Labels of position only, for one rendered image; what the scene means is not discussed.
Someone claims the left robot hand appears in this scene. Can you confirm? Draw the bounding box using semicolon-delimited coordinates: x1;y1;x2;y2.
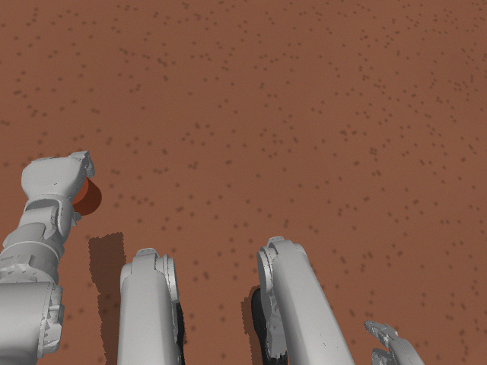
21;151;95;226

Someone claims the can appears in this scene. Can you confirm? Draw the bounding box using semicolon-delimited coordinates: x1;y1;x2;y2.
72;176;102;216

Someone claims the right robot hand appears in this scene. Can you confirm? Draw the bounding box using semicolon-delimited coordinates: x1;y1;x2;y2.
364;321;425;365

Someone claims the left robot arm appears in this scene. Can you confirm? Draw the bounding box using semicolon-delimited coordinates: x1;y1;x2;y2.
0;194;73;365

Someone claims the right robot foot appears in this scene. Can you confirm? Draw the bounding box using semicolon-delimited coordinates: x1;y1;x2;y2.
251;288;288;365

